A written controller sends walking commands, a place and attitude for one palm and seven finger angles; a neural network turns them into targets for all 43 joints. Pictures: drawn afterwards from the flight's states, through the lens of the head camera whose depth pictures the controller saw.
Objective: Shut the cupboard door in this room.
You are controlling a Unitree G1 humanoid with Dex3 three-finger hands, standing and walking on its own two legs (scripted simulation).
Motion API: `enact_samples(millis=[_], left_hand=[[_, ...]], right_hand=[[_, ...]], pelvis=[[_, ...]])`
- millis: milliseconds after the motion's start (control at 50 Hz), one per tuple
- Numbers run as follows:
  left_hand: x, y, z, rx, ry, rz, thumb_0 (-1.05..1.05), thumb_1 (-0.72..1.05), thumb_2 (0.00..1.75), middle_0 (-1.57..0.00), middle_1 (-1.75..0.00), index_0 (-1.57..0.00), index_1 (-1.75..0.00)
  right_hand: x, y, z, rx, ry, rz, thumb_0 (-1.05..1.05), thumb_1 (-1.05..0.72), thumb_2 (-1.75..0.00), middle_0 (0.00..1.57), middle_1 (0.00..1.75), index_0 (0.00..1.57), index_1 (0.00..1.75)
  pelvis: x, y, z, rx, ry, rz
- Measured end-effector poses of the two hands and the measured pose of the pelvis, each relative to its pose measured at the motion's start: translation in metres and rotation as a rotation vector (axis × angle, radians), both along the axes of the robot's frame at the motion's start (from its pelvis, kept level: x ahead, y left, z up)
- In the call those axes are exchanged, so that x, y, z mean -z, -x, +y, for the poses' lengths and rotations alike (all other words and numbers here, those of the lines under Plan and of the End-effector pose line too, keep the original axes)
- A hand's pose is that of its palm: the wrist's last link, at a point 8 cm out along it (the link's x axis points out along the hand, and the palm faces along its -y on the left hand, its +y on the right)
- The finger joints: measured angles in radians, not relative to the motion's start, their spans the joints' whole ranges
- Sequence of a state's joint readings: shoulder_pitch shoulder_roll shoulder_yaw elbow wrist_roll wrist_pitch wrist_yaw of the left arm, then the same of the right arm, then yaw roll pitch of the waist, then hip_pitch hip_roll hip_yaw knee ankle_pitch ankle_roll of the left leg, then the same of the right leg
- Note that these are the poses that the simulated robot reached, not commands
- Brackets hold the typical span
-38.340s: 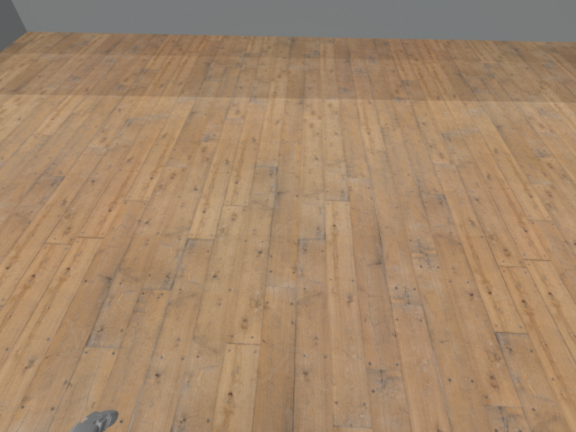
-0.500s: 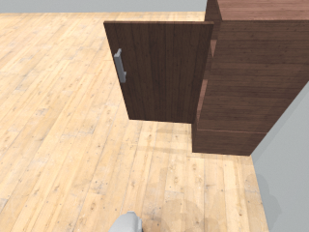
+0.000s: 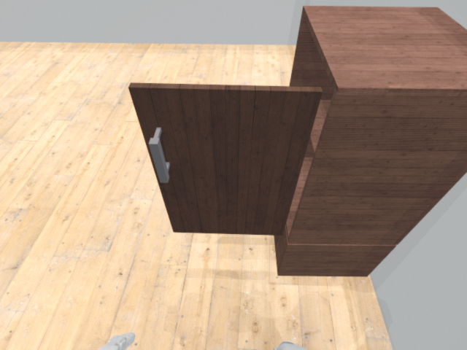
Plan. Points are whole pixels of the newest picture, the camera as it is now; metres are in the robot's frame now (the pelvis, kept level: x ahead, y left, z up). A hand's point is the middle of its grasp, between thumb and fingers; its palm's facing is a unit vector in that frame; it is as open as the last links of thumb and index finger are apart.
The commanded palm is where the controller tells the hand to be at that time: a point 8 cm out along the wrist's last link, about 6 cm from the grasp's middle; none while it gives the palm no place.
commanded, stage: come to a stop and stand still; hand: left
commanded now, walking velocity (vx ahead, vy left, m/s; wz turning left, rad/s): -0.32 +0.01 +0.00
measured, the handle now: (161, 155) +0.53 +0.21 -0.01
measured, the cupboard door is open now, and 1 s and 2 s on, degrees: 89 89 89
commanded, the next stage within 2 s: look again from close up in 0.86 s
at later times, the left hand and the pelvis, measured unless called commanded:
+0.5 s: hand out of the picture +0.03 +0.25 -0.18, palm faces +0.06 -0.96 -0.26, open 7.3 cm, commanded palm none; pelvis -0.03 +0.05 -0.01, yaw +0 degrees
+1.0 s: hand out of the picture -0.04 +0.22 -0.18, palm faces +0.01 -0.99 -0.14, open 7.4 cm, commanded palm none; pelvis -0.04 +0.05 +0.00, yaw -1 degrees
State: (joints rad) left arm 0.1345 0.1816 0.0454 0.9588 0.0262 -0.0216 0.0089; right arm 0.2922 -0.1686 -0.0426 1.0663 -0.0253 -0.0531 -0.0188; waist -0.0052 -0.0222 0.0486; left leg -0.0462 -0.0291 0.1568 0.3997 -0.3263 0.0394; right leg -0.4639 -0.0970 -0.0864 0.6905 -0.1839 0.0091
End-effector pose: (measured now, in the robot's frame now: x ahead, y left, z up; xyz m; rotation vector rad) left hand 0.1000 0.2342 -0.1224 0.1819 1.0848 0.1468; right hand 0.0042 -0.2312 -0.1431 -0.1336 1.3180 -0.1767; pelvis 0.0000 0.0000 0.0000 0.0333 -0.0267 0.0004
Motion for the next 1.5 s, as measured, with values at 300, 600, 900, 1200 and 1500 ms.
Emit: enact_samples(millis=[300, 600, 900, 1200, 1500], left_hand=[[0.015, 0.023, 0.0, -0.033, -0.013, 0.125, 0.0, 0.91, 0.9, -0.21, -0.3, -0.21, -0.3], [0.01, 0.111, 0.078, -0.065, -0.032, 0.152, 0.01, 0.91, 0.9, -0.2, -0.3, -0.2, -0.3], [0.013, 0.156, 0.04, -0.052, 0.033, 0.253, 0.01, 0.91, 0.9, -0.2, -0.3, -0.2, -0.3], [0.017, 0.112, 0.047, -0.02, 0.049, 0.218, 0.02, 0.93, 0.9, -0.2, -0.3, -0.2, -0.3], [0.014, 0.115, 0.047, -0.016, 0.032, 0.249, 0.01, 0.92, 0.9, -0.2, -0.3, -0.2, -0.3]], right_hand=[[0.013, -0.011, 0.009, 0.015, -0.031, 0.094, 0.0, -0.91, -0.9, 0.2, 0.3, 0.19, 0.3], [-0.007, -0.01, 0.054, -0.039, 0.024, -0.194, 0.01, -0.9, -0.9, 0.2, 0.3, 0.2, 0.3], [-0.013, 0.036, 0.032, -0.015, 0.05, -0.023, 0.01, -0.9, -0.9, 0.2, 0.3, 0.2, 0.3], [-0.008, 0.039, 0.073, -0.006, 0.002, 0.028, 0.01, -0.92, -0.9, 0.2, 0.3, 0.2, 0.3], [-0.006, 0.027, 0.072, -0.01, -0.008, 0.021, 0.01, -0.92, -0.9, 0.2, 0.3, 0.2, 0.3]], pelvis=[[0.006, 0.003, 0.006, -0.018, 0.016, 0.009], [0.006, 0.035, 0.06, 0.022, 0.027, -0.021], [-0.003, 0.047, 0.049, 0.024, 0.046, 0.021], [-0.005, 0.028, 0.06, 0.027, 0.038, 0.014], [-0.008, 0.023, 0.063, 0.034, 0.031, 0.0]])
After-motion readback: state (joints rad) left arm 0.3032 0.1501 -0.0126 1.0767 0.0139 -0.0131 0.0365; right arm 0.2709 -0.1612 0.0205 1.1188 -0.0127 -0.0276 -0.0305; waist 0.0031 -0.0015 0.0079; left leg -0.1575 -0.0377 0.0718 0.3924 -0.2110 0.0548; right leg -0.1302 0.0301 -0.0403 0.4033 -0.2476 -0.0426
